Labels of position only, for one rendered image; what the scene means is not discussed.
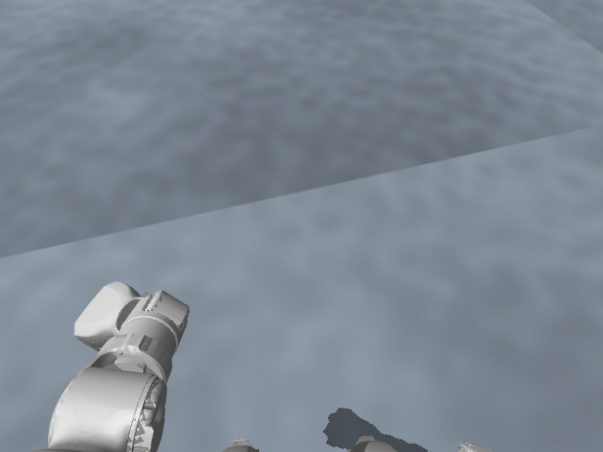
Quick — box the left robot hand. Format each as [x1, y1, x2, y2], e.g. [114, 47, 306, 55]
[74, 281, 140, 352]

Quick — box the left robot arm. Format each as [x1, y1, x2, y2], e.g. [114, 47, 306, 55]
[31, 290, 189, 452]

